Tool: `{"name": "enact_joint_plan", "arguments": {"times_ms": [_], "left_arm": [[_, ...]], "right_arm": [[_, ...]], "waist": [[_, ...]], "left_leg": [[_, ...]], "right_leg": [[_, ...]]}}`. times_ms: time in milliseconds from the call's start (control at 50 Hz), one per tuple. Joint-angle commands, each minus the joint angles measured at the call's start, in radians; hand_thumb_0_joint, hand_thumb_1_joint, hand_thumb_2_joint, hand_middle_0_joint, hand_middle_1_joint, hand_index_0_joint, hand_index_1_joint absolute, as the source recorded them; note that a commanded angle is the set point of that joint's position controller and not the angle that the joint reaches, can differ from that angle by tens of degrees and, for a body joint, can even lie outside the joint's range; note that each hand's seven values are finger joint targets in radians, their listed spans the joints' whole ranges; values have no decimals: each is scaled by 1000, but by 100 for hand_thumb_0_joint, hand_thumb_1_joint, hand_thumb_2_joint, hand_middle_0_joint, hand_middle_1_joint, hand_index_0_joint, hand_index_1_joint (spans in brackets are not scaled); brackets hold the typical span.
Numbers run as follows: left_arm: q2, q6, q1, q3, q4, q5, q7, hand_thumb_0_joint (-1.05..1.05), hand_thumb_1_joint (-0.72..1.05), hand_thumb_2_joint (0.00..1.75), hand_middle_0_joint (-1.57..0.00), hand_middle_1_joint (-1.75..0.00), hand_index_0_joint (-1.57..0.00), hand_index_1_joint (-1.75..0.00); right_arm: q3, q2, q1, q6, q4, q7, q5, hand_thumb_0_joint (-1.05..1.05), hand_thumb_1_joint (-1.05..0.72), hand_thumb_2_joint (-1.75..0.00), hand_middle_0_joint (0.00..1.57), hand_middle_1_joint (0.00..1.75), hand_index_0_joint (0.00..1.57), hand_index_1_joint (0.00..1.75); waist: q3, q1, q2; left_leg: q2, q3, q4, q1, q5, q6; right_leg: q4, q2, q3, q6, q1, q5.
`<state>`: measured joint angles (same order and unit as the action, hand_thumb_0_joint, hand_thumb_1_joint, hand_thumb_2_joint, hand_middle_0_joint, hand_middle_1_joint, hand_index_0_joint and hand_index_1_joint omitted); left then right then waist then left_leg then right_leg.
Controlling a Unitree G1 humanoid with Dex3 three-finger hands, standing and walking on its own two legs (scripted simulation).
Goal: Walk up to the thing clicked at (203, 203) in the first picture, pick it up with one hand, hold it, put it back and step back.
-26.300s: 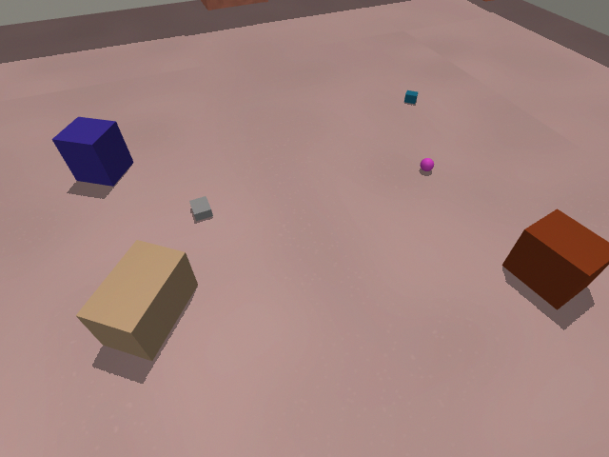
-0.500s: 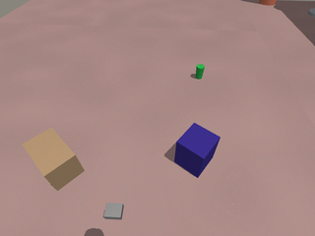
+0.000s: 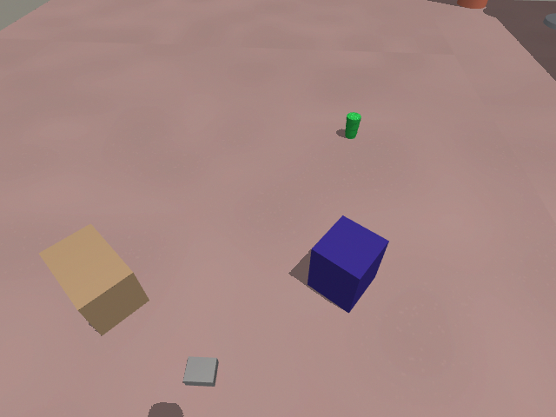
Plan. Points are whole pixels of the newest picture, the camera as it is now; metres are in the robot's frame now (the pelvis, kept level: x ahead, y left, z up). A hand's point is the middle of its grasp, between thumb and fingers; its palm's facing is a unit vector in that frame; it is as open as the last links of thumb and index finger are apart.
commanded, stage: stand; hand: left
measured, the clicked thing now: (201, 371) +0.43 +0.29 -0.76
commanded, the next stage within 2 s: walk up in 0.14 s
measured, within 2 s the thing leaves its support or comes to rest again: neither
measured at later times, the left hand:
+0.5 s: hand out of the picture +0.06 +0.37 -0.17, palm faces +0.02 -0.91 -0.43, open 7.4 cm
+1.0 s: hand out of the picture +0.16 +0.34 -0.17, palm faces -0.04 -0.94 -0.33, open 7.4 cm
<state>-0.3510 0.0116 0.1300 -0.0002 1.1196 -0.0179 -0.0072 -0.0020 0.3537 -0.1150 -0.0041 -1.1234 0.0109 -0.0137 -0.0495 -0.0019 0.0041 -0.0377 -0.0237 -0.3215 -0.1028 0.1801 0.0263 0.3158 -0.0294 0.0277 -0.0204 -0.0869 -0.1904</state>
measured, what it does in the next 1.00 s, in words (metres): steps on the spot: left foot, then right foot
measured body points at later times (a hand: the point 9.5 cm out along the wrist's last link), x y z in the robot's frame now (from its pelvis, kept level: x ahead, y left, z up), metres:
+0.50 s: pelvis +0.02 +0.08 -0.02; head +0.05 +0.09 +0.43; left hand +0.06 +0.42 -0.14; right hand +0.09 -0.23 -0.14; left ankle +0.03 +0.20 -0.75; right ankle -0.01 -0.10 -0.72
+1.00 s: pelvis +0.04 +0.09 -0.02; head +0.08 +0.09 +0.43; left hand +0.16 +0.39 -0.14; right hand +0.13 -0.23 -0.13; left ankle +0.03 +0.20 -0.75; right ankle +0.05 -0.02 -0.75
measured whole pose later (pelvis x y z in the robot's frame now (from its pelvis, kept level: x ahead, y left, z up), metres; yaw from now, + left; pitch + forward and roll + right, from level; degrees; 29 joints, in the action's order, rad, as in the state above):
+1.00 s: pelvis +0.04 +0.09 -0.02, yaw +0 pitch -2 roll +1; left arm -0.37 -0.04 0.08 -0.04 0.95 -0.02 -0.03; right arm -0.03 0.38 -0.15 -0.02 -0.98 -0.02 -0.01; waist -0.13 0.00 -0.03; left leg 0.00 -0.03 -0.55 -0.20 0.32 -0.01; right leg 0.59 0.01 0.00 0.03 -0.25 -0.30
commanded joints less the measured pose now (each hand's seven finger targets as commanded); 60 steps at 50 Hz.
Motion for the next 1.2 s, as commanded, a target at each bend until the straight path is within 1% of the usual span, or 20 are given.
{"name": "enact_joint_plan", "arguments": {"times_ms": [0, 100, 120, 160, 220, 320, 380, 400, 420, 440, 460, 500, 560, 620, 700, 760, 800, 880, 1000, 1180], "left_arm": [[-220, 16, -33, -44, -61, 5, 17, 0, 90, 90, -20, -30, -20, -30], [-215, 16, -35, -41, -61, 4, 16, 0, 90, 90, -20, -30, -20, -30], [-294, 34, 52, -81, -53, 2, 38, 0, 90, 90, -20, -30, -20, -30], [-348, 39, 92, -107, -53, -12, 58, 0, 90, 90, -20, -30, -20, -30], [-342, 48, 61, -126, -118, -28, 71, 0, 90, 90, -20, -30, -20, -30], [-304, 51, 10, -112, -182, -32, 59, 0, 90, 90, -20, -30, -20, -30], [-241, 31, -59, -89, -221, -11, 37, 0, 90, 90, -20, -30, -20, -30], [-162, 22, -16, -69, -236, 0, 29, 0, 90, 90, -20, -30, -20, -30], [-150, 9, 15, -62, -225, 8, 36, 0, 90, 90, -20, -30, -20, -30], [-210, -1, 32, -74, -192, 11, 41, 0, 90, 90, -20, -30, -20, -30], [-233, -1, 12, -70, -180, 14, 36, 0, 90, 90, -20, -30, -20, -30], [-219, -3, 61, -73, -154, 25, 28, 0, 90, 90, -20, -30, -20, -30], [-207, -7, 53, -69, -137, 25, 32, 0, 90, 90, -20, -30, -20, -30], [-211, -17, 16, -68, -155, 9, 31, 0, 90, 90, -20, -30, -20, -30], [-224, -35, 51, -87, -154, -5, 18, 0, 90, 90, -20, -30, -20, -30], [-293, -26, 13, -108, -184, -10, 7, 0, 90, 90, -20, -30, -20, -30], [-285, -27, -83, -97, -224, -1, -3, 0, 90, 90, -20, -30, -20, -30], [-249, -30, -76, -92, -243, -2, -5, 0, 90, 90, -20, -30, -20, -30], [-231, -39, -73, -95, -252, -2, -9, 0, 90, 90, -20, -30, -20, -30], [-267, -31, -67, -102, -256, -4, -24, 0, 90, 90, -20, -30, -20, -30]], "right_arm": [[-39, 211, 49, -21, 58, -18, 3, 0, -90, -90, 20, 30, 20, 30], [-39, 210, 45, -20, 55, -18, 2, 0, -90, -90, 20, 30, 20, 30], [-83, 270, 44, 12, 91, 2, -31, 0, -90, -90, 20, 30, 20, 30], [-80, 211, 61, 34, 127, 16, -39, 0, -90, -90, 20, 30, 20, 30], [-96, 215, 31, 57, 177, 37, -43, 0, -90, -90, 20, 30, 20, 30], [-111, 200, -25, 48, 207, 53, -35, 0, -90, -90, 20, 30, 20, 30], [-131, 220, -174, 24, 146, 32, -30, 0, -90, -90, 20, 30, 20, 30], [-147, 288, -174, 10, 155, 19, -37, 0, -90, -90, 20, 30, 20, 30], [-144, 338, -125, -2, 184, 8, -36, 0, -90, -90, 20, 30, 20, 30], [-143, 361, -95, -5, 193, 6, -24, 0, -90, -90, 20, 30, 20, 30], [-134, 336, -48, -2, 202, 3, -16, 0, -90, -90, 20, 30, 20, 30], [-106, 266, 7, -13, 218, -7, -22, 0, -90, -90, 20, 30, 20, 30], [-100, 264, -59, -34, 194, -19, -9, 0, -90, -90, 20, 30, 20, 30], [-101, 271, -62, -29, 204, -35, 6, 0, -90, -90, 20, 30, 20, 30], [-102, 283, -5, -23, 233, -49, 16, 0, -90, -90, 20, 30, 20, 30], [-92, 237, -17, -18, 241, -54, 32, 0, -90, -90, 20, 30, 20, 30], [-84, 203, -57, -10, 211, -54, 26, 0, -90, -90, 20, 30, 20, 30], [-88, 238, -84, -33, 184, -49, 13, 0, -90, -90, 20, 30, 20, 30], [-95, 291, -37, -44, 202, -54, 5, 0, -90, -90, 20, 30, 20, 30], [-76, 231, -15, -32, 223, -47, 11, 0, -90, -90, 20, 30, 20, 30]], "waist": [[76, 0, -1], [59, 2, -8], [62, -32, 70], [35, -55, -56], [-38, -48, -99], [-5, -6, -176], [67, 72, -58], [87, 60, 174], [94, 33, 211], [103, 33, 167], [39, 17, 144], [25, -17, 154], [67, 3, 145], [65, 21, 129], [32, -18, 91], [53, -8, -81], [32, 24, -159], [105, 23, -132], [105, 4, 38], [91, -3, -37]], "left_leg": [[-102, 85, 47, 28, -151, -38], [-98, 82, 46, 12, -128, -38], [-34, 28, -54, -61, -41, -52], [3, 9, -220, -202, 214, -32], [-48, 128, -500, -315, 318, -34], [-57, 107, -347, -240, 294, -29], [8, 24, 5, 41, -39, -32], [-168, 273, 77, 76, -227, -77], [-238, 415, 80, 81, -189, -139], [-285, 460, 70, -40, 49, -220], [-267, 427, 80, -139, 130, -233], [-193, 267, 5, -28, -83, -181], [-228, 254, -76, 76, -503, -191], [-226, 211, -132, 82, -636, -192], [-238, 224, -145, -89, -442, -188], [-65, 105, -267, -142, -133, -82], [38, 8, -310, -55, 193, -45], [-28, 77, -204, 5, -59, -74], [-187, 217, -130, -42, -269, -173], [-9, 48, -265, -103, 77, -68]], "right_leg": [[-45, -113, -77, 35, -10, 144], [-56, -112, -81, 34, -20, 135], [-59, -146, -125, 62, 43, 69], [-106, -281, -267, 152, 70, -5], [-124, -382, -328, 264, -38, -89], [-16, -279, -158, 211, -54, 111], [281, -139, 15, 94, -168, 117], [483, -14, 84, 34, -256, -113], [512, 64, -24, 28, -347, -396], [536, 8, -114, 42, -250, -414], [562, -15, -107, 47, -225, -400], [514, -10, -143, 52, -286, -346], [414, -6, -120, 37, -263, -287], [332, 1, -57, 41, -220, -235], [241, 0, -47, 61, -92, -99], [118, -126, -218, 145, -43, 294], [49, -222, -292, 230, -184, 192], [146, -139, -190, 149, -140, 339], [281, -40, -109, 89, -115, 192], [77, -149, -257, 185, -105, 175]]}}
